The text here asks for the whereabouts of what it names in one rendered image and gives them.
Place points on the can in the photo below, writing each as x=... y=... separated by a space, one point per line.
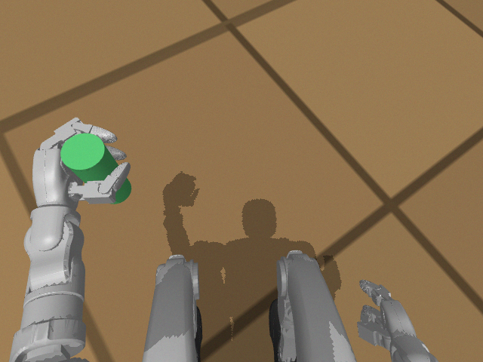
x=87 y=157

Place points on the right robot foot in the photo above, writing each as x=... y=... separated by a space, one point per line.
x=275 y=330

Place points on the left robot arm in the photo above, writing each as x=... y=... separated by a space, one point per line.
x=51 y=328

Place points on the left robot hand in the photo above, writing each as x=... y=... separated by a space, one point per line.
x=54 y=183

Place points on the right robot hand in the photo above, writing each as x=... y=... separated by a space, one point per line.
x=381 y=327

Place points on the right robot arm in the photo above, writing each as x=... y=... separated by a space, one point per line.
x=409 y=349

